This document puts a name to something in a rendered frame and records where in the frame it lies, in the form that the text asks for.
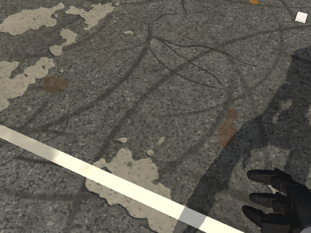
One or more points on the robot right hand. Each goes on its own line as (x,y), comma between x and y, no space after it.
(294,210)

